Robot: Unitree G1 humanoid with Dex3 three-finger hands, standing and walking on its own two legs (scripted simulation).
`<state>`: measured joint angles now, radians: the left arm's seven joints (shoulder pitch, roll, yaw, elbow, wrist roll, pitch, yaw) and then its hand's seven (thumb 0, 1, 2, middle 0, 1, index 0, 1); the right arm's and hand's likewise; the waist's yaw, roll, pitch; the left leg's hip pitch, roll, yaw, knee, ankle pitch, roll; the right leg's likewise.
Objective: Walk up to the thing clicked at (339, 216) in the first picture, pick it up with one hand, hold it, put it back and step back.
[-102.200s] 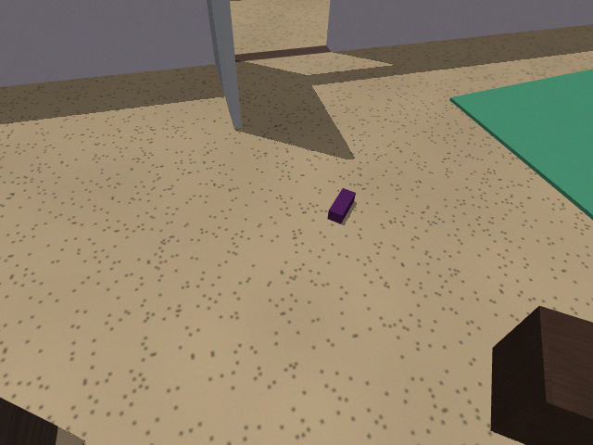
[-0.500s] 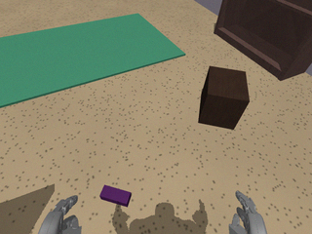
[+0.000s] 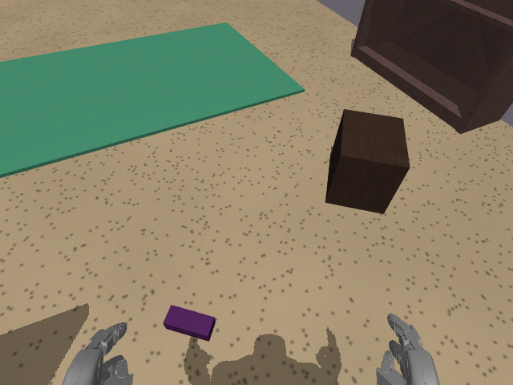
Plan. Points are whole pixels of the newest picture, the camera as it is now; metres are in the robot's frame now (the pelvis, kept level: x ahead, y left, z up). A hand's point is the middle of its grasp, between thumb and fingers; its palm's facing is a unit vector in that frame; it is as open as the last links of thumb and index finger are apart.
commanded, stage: home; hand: left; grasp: from above
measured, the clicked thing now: (189, 322) +0.46 +0.21 -0.68
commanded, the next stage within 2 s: stand in 0.04 s
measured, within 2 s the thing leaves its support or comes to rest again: neither
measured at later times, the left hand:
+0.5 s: hand out of the picture +0.08 +0.24 -0.11, palm faces +0.02 -0.94 -0.33, open 7.4 cm
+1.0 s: hand out of the picture +0.03 +0.23 -0.10, palm faces +0.00 -0.94 -0.34, open 7.4 cm
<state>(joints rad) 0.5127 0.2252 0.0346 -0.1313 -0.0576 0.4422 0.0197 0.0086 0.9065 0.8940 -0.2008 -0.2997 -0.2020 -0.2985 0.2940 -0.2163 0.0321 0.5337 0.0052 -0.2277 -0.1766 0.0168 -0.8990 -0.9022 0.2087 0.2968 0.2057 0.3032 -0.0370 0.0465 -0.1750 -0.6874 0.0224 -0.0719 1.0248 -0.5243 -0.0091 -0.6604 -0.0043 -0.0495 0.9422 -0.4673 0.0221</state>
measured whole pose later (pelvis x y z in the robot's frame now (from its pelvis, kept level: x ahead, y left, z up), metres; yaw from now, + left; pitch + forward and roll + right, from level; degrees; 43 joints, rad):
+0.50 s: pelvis -0.01 +0.01 +0.04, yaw -1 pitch -1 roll +0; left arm 0.23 0.29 0.05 0.85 0.04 0.04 0.03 0.01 0.91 0.89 -0.20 -0.30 -0.20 -0.30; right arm 0.20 -0.29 -0.05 0.92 -0.06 -0.01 -0.02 0.01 -0.90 -0.90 0.21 0.30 0.20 0.30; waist 0.02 -0.01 0.03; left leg -0.30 -0.01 -0.01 0.68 -0.36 0.01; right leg -0.32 -0.04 0.01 0.67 -0.33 0.03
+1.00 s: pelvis -0.02 +0.00 +0.06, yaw -2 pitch -4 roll +0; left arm 0.18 0.27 0.04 1.11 0.03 0.00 0.03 0.00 0.90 0.89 -0.20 -0.30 -0.21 -0.30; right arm 0.18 -0.29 -0.04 1.08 -0.03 0.01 -0.02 0.01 -0.90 -0.90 0.21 0.30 0.20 0.30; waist 0.01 0.02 0.06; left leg -0.13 0.00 0.00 0.42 -0.22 -0.01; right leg -0.17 -0.03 0.02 0.43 -0.20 0.02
